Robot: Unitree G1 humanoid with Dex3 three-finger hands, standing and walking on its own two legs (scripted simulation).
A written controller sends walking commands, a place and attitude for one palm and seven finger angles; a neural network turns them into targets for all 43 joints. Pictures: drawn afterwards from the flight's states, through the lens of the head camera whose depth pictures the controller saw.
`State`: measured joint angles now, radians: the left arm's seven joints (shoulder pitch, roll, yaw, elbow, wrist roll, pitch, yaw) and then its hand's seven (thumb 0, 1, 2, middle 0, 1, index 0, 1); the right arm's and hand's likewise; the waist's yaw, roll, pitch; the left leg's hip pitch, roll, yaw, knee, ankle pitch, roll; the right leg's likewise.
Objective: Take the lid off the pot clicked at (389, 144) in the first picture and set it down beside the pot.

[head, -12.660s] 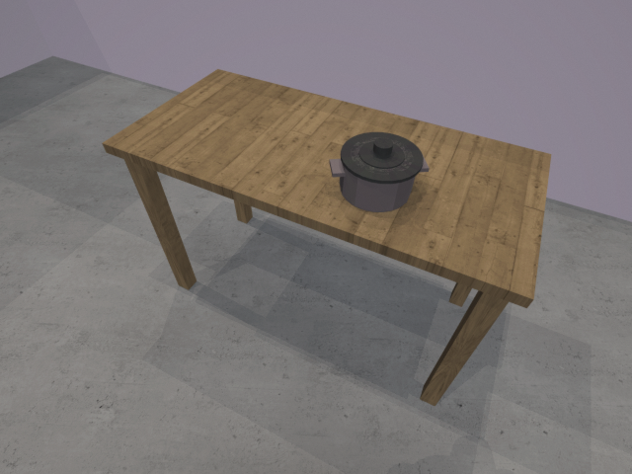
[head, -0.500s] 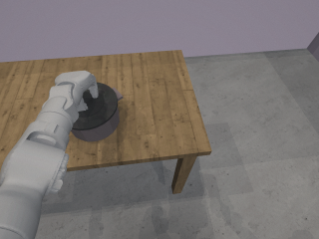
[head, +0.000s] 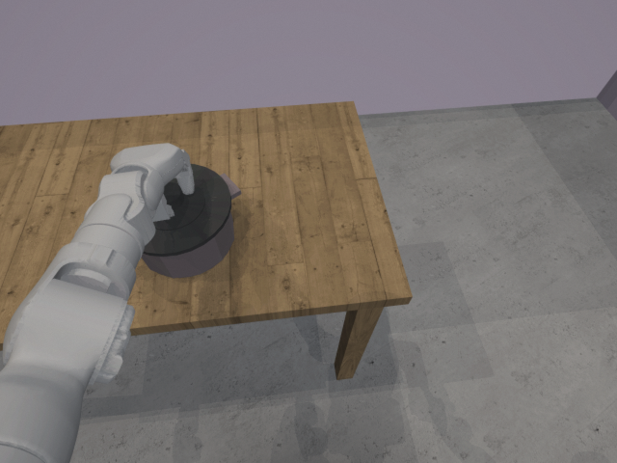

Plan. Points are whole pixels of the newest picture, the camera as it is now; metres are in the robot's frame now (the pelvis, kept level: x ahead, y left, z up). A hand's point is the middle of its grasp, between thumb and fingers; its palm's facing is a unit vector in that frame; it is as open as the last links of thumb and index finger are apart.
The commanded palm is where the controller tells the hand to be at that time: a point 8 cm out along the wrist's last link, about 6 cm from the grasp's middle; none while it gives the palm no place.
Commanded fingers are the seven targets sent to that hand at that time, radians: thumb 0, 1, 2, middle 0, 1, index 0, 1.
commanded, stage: lift the lid straight up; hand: left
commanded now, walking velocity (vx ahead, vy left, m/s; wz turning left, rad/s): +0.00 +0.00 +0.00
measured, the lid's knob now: (169, 196) +0.51 +0.17 +0.02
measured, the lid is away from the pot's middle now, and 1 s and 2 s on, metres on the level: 0.00 0.01 0.01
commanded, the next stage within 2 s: open the fingers wide in 0.72 s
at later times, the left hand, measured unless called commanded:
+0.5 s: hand (151, 182) +0.48 +0.17 +0.09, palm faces -0.36 -0.06 -0.93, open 5.5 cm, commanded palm +0.49 +0.17 +0.15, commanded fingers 0.00 0.78 0.83 -1.03 -1.17 -0.81 -1.12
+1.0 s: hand (143, 160) +0.49 +0.17 +0.12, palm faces -0.37 -0.05 -0.93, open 4.2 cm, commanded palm +0.50 +0.17 +0.18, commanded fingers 0.00 0.54 0.87 -0.91 -1.00 -0.74 -0.96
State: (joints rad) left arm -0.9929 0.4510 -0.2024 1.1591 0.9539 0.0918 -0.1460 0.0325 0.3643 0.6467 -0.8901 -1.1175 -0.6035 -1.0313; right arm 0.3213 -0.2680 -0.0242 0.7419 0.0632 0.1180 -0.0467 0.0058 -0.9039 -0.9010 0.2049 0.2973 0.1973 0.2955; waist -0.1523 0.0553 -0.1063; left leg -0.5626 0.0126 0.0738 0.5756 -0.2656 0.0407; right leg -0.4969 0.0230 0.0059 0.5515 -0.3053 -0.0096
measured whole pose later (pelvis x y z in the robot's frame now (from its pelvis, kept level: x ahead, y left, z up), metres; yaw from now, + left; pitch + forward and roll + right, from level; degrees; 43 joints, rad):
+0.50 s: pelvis +0.00 +0.00 +0.01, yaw +1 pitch +12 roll +0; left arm -1.00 0.44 -0.21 1.10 0.93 0.13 -0.18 0.05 0.58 0.73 -1.02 -1.17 -0.70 -1.05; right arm 0.30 -0.27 -0.02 0.74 0.07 0.10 -0.05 0.01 -0.90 -0.90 0.20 0.30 0.20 0.30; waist -0.13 0.06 -0.10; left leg -0.48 0.00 0.07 0.52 -0.25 0.04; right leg -0.42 0.01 0.00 0.51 -0.29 -0.01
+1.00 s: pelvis +0.00 +0.00 +0.01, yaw +1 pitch +12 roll +0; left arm -1.11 0.47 -0.24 1.12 0.93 0.15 -0.27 0.00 0.71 0.84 -1.01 -1.13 -0.80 -1.09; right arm 0.29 -0.28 0.00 0.74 0.07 0.10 -0.05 0.01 -0.90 -0.90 0.20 0.30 0.20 0.30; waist -0.14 0.06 -0.09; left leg -0.48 -0.01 0.07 0.51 -0.23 0.05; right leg -0.41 0.01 0.00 0.50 -0.28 0.00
